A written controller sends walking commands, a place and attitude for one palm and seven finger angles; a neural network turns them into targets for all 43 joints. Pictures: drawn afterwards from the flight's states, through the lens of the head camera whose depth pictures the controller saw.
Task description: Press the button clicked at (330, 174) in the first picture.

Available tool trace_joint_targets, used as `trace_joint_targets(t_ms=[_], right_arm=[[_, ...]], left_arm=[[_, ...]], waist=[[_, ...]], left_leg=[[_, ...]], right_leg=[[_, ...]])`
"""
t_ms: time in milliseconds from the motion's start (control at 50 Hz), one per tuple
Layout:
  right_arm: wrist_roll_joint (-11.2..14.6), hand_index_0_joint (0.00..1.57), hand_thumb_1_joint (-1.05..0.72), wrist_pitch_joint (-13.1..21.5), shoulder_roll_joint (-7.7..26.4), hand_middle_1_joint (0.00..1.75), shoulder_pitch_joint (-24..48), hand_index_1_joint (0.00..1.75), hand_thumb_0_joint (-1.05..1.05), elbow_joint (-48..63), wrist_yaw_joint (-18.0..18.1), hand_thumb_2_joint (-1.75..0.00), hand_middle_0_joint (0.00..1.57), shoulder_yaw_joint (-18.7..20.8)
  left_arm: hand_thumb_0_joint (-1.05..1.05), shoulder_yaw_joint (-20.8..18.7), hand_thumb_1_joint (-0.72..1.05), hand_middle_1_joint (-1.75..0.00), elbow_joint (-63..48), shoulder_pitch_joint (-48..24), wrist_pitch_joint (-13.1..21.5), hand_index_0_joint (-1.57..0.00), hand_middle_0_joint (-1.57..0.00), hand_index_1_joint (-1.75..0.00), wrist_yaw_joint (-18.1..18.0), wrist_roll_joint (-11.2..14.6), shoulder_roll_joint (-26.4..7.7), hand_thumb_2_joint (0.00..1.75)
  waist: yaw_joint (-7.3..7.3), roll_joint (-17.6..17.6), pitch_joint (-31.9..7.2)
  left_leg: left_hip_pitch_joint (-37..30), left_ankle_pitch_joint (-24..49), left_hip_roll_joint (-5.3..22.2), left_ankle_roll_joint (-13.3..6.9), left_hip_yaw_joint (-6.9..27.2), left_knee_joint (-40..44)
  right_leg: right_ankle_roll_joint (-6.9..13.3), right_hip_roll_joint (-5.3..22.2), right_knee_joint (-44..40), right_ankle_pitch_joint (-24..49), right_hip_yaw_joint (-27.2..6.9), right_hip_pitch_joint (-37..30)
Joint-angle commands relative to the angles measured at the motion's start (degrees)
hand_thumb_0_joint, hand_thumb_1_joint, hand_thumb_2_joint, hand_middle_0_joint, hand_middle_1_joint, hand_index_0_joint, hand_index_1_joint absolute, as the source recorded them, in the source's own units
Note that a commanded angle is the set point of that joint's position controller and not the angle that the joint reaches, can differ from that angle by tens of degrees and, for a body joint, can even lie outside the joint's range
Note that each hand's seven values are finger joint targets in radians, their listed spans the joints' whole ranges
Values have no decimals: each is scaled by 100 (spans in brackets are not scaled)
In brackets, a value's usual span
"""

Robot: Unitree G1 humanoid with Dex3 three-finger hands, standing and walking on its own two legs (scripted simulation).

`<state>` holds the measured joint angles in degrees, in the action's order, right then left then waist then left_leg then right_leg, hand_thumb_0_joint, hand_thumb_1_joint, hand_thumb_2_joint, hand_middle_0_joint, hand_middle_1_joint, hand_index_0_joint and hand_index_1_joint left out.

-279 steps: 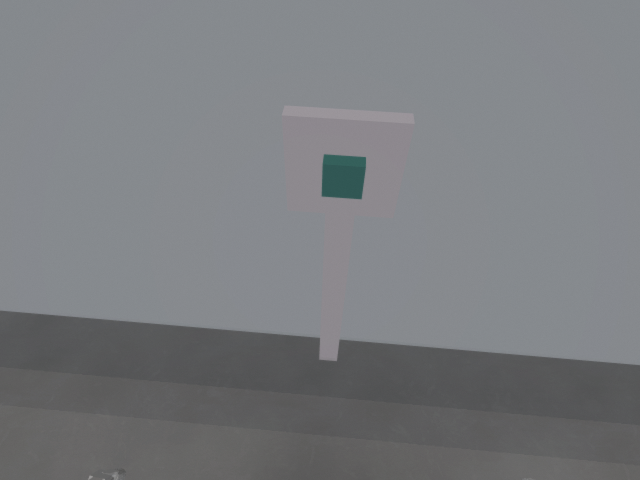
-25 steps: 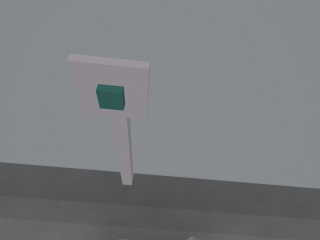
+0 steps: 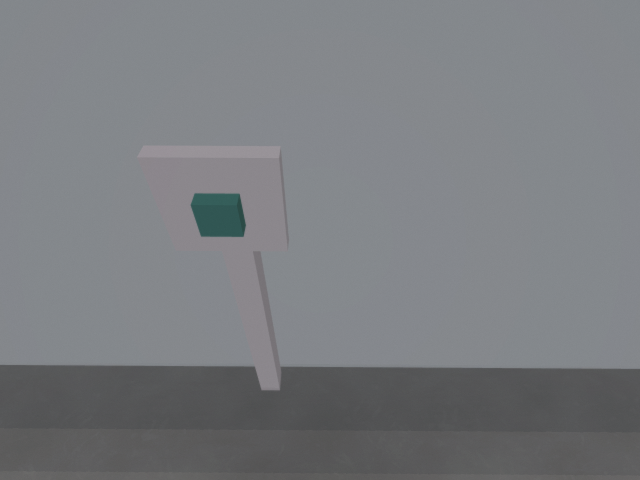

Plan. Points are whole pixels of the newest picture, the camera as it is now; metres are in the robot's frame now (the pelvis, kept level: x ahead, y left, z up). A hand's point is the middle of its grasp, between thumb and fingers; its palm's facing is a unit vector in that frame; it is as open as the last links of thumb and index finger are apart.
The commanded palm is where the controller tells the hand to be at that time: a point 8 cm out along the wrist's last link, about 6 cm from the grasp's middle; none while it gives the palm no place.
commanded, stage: come to a stop and stand still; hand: left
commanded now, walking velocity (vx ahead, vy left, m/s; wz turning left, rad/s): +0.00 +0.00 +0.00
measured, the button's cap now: (220, 214) +0.49 +0.19 +0.05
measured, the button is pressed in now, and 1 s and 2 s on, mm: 0 0 0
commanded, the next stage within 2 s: look again from close up in 0.46 s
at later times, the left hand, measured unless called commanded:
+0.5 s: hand out of the picture -0.06 +0.11 -0.18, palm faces +0.04 -0.99 -0.13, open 7.4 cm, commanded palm none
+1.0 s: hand out of the picture +0.03 +0.16 -0.18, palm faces +0.03 -0.98 -0.20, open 7.4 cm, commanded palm none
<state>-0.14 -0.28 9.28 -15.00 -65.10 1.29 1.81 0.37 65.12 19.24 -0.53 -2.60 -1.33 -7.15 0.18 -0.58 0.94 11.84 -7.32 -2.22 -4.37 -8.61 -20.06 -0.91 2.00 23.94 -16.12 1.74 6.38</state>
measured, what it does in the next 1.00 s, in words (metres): stands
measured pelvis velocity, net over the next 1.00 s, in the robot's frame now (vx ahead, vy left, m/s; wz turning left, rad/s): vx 0.02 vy -0.01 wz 0.02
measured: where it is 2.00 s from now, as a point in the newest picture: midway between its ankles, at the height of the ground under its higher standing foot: outside the picture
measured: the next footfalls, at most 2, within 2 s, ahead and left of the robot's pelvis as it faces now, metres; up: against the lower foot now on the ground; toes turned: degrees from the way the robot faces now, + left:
none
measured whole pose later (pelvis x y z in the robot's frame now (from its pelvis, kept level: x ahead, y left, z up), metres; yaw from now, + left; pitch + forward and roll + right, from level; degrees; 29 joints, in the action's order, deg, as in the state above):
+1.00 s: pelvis +0.02 -0.01 -0.01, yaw +1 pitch +0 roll +0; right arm -0.7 1.3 9.5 -16.0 -61.7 1.3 -0.5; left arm 0.9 60.9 17.1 1.2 -3.0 -1.2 -8.8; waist 0.2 0.4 0.3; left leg 16.3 -13.0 -1.5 -4.2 -6.3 -29.1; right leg -0.1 1.1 28.5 -20.2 2.9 8.3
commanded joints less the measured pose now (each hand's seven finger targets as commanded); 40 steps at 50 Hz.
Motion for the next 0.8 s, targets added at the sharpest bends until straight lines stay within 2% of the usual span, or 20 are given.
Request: trace_joint_targets(t_ms=[0, 80, 280, 520, 540, 560, 580, 600, 620, 660, 700, 740, 780], right_arm=[[-24, 20, -90, 57, 409, 30, -395, 30, 0, 15, 8, -90, 20, 6], [-47, 20, -90, 19, 264, 30, -547, 30, 0, -79, 20, -90, 20, -11], [-70, 20, -90, 20, 50, 30, -916, 30, 0, -165, 52, -90, 20, -11], [-46, 20, -90, 87, -2, 30, -879, 30, 0, -135, 85, -90, 20, -23], [-57, 20, -90, 169, 302, 30, -134, 30, 0, 410, -19, -90, 20, -102], [-73, 20, -90, 82, 65, 30, -531, 30, 0, 519, -86, -90, 20, -68], [-121, 20, -90, 27, 106, 30, -775, 30, 0, 475, -111, -90, 20, -61], [-148, 20, -90, 47, 42, 30, -936, 30, 0, 477, -116, -90, 20, -79], [-134, 20, -90, 78, 14, 30, -1019, 30, 0, 524, -110, -90, 20, -109], [-137, 20, -90, 123, 164, 30, -924, 30, 0, 627, -69, -90, 20, -110], [-128, 20, -90, 156, 292, 30, -763, 30, 0, 697, -36, -90, 20, -119], [-104, 20, -90, 172, 376, 30, -582, 30, 0, 750, -20, -90, 20, -120], [-87, 20, -90, 183, 403, 30, -513, 30, 0, 732, -16, -90, 20, -126]], left_arm=[[0, -87, 90, -30, -145, 293, 78, -20, -20, -30, -23, 42, -541, 90], [0, -84, 90, -30, -111, 454, 73, -20, -20, -30, -17, 55, -468, 90], [0, -105, 90, -30, -127, 609, 99, -20, -20, -30, -18, 65, -277, 90], [0, -70, 90, -30, -81, 780, 155, -20, -20, -30, -31, 61, -142, 90], [0, -4, 90, -30, -90, 882, 299, -20, -20, -30, -176, -68, -428, 90], [0, -49, 90, -30, -437, 503, 338, -20, -20, -30, -120, -19, -668, 90], [0, -61, 90, -30, -586, 208, 345, -20, -20, -30, -100, 4, -627, 90], [0, -95, 90, -30, -666, 48, 362, -20, -20, -30, -97, 4, -624, 90], [0, -103, 90, -30, -678, 99, 366, -20, -20, -30, -78, 32, -607, 90], [0, -82, 90, -30, -641, 209, 311, -20, -20, -30, -65, 27, -429, 90], [0, -64, 90, -30, -575, 434, 245, -20, -20, -30, -53, 19, -338, 90], [0, -44, 90, -30, -507, 571, 235, -20, -20, -30, -35, 22, -314, 90], [0, -25, 90, -30, -508, 540, 238, -20, -20, -30, -29, 27, -337, 90]], waist=[[67, 282, 489], [43, 78, 715], [54, 89, 672], [41, 111, 543], [-192, 169, 971], [245, 385, 549], [388, 275, 498], [431, -140, 244], [401, -174, 113], [258, -203, 310], [57, -531, 344], [-75, -51, 334], [-73, 227, 405]], left_leg=[[-357, -618, 890, 300, 1038, 481], [-118, -1002, 839, 329, 1033, 494], [48, -1011, 834, 357, 1010, 295], [-102, -504, 923, 315, 1004, 210], [647, -459, 788, 449, 887, -1048], [455, -1121, 620, 434, 807, -1264], [412, -1066, 543, 413, 729, -1526], [255, -840, 529, 398, 731, -1515], [143, -820, 552, 360, 795, -1290], [360, -924, 726, 219, 1123, -765], [753, -1087, 921, 18, 1570, -285], [894, -1126, 991, -55, 1701, -59], [784, -878, 913, -19, 1529, -98]], right_leg=[[201, 510, -758, -109, -535, 938], [236, 505, -871, -608, -569, 1141], [297, 432, -836, -786, -609, 1276], [290, 406, -733, -64, -574, 1088], [273, 563, -821, 943, -802, 1178], [506, 850, -1136, -1118, -1010, 1554], [633, 788, -1056, -1668, -1012, 1771], [704, 790, -829, -1219, -800, 1656], [727, 687, -595, -1149, -710, 1628], [633, 368, -162, -1057, -507, 1565], [504, 109, 229, -652, -237, 1119], [438, 79, 255, -342, -180, 816], [429, 178, 90, -158, -278, 799]])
